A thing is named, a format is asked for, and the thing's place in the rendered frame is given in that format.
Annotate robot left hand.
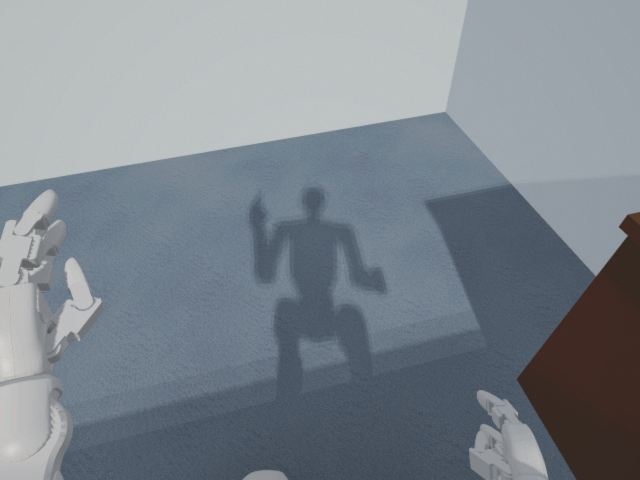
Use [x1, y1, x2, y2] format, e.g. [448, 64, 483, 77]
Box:
[0, 189, 103, 383]

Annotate counter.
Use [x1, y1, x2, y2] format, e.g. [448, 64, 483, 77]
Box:
[517, 212, 640, 480]

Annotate robot left forearm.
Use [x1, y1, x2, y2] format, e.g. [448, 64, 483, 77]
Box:
[0, 374, 73, 480]

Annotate robot right hand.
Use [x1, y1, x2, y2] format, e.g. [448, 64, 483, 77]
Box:
[469, 390, 548, 480]

